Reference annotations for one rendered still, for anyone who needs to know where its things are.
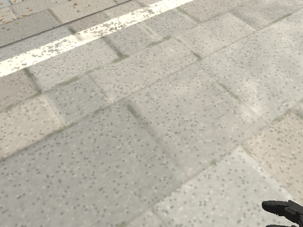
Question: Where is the right robot hand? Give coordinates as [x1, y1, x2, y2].
[261, 200, 303, 227]

